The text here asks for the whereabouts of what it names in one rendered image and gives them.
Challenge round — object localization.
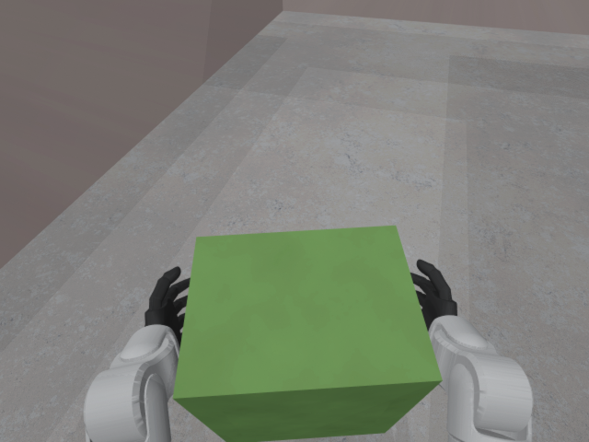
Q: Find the robot left hand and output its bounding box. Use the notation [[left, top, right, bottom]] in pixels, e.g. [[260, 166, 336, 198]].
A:
[[144, 266, 190, 348]]

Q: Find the robot right forearm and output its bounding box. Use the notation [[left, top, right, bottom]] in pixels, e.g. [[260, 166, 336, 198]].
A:
[[428, 315, 534, 442]]

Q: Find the carton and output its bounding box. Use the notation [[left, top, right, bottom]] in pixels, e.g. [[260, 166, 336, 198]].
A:
[[173, 226, 443, 442]]

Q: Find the robot right hand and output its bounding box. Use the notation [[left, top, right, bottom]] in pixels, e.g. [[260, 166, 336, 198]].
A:
[[410, 260, 457, 331]]

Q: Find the robot left forearm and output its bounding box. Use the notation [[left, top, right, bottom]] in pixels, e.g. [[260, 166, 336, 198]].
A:
[[84, 324, 180, 442]]

